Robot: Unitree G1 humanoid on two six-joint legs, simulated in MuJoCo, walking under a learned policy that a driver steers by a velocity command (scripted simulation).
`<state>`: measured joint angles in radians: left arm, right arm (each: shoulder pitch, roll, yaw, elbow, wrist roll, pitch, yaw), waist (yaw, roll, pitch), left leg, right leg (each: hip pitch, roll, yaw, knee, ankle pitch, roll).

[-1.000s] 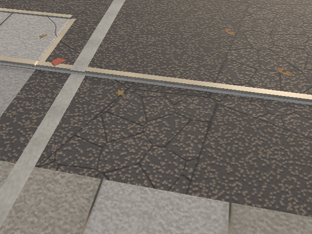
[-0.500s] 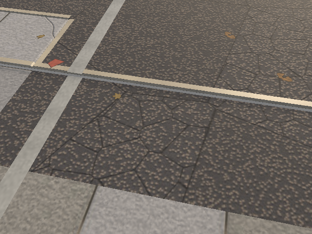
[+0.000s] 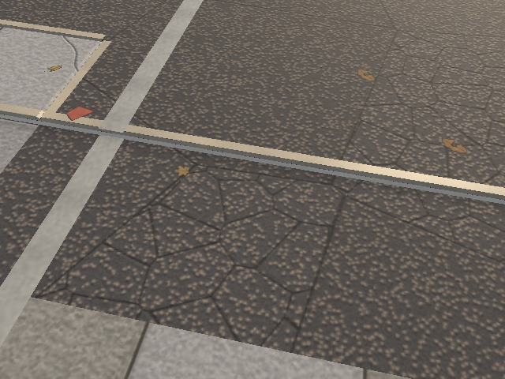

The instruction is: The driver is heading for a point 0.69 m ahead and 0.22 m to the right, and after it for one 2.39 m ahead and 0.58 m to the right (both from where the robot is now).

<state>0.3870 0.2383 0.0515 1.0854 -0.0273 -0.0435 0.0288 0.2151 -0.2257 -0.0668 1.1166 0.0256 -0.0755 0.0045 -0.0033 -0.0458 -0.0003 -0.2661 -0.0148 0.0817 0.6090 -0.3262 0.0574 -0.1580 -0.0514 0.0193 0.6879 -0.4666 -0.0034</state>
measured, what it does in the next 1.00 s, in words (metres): walks ahead: right foot, then left foot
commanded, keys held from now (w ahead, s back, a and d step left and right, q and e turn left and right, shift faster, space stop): w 0.66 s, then w+e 0.34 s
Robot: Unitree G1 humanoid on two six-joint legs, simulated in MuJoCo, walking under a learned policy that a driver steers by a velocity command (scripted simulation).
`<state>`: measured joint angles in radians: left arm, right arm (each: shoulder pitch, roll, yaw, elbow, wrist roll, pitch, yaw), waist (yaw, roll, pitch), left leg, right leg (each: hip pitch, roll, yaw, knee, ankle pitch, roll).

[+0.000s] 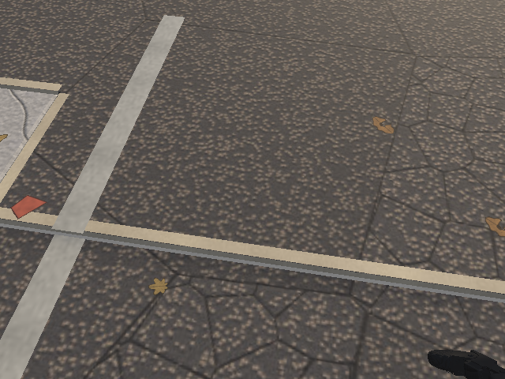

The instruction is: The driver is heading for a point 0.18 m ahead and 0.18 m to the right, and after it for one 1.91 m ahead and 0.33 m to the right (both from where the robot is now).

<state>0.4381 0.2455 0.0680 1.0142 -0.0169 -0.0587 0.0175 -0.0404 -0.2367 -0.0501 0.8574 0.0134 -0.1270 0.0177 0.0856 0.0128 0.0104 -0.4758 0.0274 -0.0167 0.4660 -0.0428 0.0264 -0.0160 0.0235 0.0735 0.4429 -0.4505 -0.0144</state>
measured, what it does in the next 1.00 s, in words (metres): walks ahead, turning right: right foot, then left foot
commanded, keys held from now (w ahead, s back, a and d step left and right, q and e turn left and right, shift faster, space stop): w+e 0.04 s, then e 0.36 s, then no key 0.60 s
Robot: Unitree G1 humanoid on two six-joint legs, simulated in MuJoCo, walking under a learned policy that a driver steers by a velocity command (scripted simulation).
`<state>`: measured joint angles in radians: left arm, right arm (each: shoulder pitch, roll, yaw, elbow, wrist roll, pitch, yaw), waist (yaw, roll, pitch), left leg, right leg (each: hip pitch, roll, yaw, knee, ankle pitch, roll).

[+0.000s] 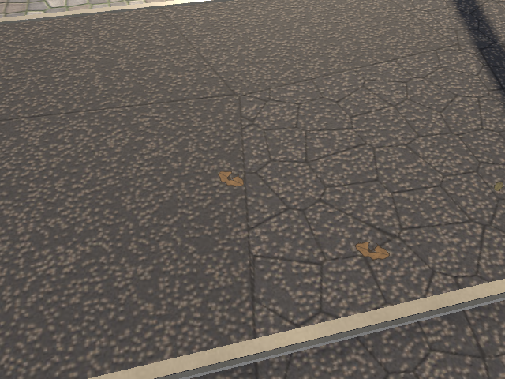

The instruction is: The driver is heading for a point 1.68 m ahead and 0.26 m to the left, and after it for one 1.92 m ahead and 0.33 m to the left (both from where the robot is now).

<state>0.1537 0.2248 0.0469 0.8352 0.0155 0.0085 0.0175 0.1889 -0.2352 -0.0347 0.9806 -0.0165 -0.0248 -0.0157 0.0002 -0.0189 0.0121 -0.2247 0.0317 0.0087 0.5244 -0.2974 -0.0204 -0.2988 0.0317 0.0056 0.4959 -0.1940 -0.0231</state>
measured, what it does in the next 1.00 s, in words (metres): stands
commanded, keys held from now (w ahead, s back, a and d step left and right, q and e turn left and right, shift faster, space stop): no key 0.88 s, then w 0.12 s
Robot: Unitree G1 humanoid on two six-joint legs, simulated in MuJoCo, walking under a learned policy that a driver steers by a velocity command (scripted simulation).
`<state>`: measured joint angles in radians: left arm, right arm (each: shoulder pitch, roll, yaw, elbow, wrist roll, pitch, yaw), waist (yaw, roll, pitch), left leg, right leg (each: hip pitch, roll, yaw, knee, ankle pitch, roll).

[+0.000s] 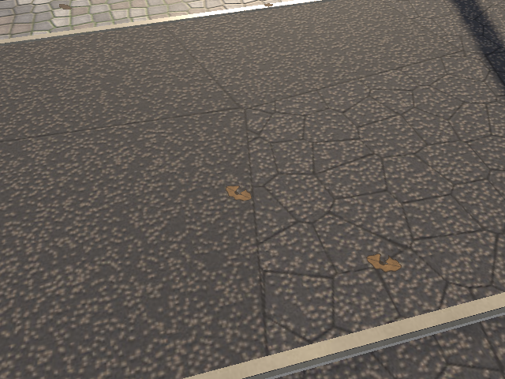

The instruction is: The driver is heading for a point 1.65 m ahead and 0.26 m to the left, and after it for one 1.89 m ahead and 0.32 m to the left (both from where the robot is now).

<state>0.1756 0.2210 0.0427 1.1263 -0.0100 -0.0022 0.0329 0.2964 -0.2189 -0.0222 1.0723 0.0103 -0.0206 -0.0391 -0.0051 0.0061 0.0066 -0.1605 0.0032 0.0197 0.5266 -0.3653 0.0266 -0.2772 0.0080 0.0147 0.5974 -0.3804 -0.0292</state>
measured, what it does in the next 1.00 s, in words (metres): walks ahead: left foot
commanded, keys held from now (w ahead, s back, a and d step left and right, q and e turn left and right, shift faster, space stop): w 1.00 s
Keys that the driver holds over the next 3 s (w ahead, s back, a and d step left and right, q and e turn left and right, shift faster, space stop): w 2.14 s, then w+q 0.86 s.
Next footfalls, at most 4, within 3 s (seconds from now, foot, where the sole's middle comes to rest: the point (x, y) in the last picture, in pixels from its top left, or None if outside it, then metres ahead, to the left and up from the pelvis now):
0.56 left None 0.45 0.12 -0.75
1.10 right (316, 334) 0.65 -0.14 -0.74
1.66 left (231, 230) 1.01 0.10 -0.74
2.22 right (296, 160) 1.33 -0.13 -0.74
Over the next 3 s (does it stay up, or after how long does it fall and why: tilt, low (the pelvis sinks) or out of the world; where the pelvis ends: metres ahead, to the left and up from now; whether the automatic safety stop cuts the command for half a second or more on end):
stays up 1.56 0.10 0.04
